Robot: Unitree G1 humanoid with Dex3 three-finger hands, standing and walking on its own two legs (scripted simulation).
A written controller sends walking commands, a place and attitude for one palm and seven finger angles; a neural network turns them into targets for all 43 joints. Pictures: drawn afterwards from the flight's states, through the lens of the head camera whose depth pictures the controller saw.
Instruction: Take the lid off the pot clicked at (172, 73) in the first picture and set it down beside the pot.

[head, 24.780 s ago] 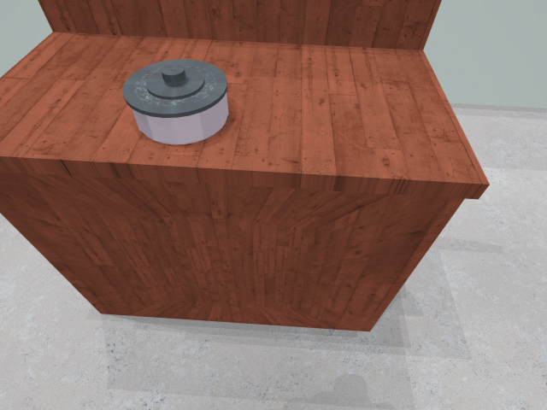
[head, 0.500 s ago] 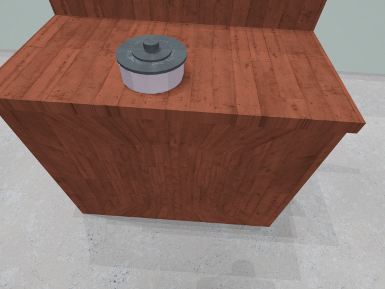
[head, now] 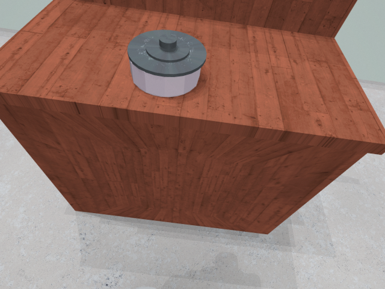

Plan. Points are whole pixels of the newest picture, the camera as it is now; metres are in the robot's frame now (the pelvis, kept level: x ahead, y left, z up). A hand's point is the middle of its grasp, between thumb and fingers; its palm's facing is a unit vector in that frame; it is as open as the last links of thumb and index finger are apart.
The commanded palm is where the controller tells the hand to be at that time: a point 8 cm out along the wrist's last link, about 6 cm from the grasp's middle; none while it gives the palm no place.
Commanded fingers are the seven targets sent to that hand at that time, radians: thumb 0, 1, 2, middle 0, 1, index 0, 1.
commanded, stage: shuffle to correct the standing spot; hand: left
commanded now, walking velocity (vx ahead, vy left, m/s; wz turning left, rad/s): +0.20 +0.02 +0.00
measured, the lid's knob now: (167, 41) +0.61 +0.13 +0.17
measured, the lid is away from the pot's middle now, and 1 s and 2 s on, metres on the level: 0.01 0.01 0.01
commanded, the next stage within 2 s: come to a stop and stand still in 0.38 s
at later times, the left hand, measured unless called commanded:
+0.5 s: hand (138, 223) +0.28 +0.16 -0.16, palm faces -0.07 -0.98 -0.20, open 7.4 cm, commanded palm none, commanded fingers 0.00 0.90 0.90 -0.20 -0.30 -0.20 -0.30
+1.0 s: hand (99, 259) +0.19 +0.23 -0.19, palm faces +0.05 -0.98 -0.20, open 7.3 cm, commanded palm none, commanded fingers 0.00 0.90 0.90 -0.20 -0.30 -0.20 -0.30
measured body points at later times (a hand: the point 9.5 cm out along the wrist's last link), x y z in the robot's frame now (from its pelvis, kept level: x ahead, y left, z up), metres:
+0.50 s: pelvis +0.13 -0.01 -0.01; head +0.19 -0.03 +0.44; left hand +0.28 +0.21 -0.14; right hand +0.04 -0.21 -0.16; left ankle +0.01 +0.11 -0.71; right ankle +0.20 -0.10 -0.73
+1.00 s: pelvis +0.14 +0.03 +0.00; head +0.18 +0.08 +0.45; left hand +0.19 +0.29 -0.17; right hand +0.24 -0.21 -0.12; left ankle +0.16 +0.12 -0.73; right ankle +0.18 -0.10 -0.71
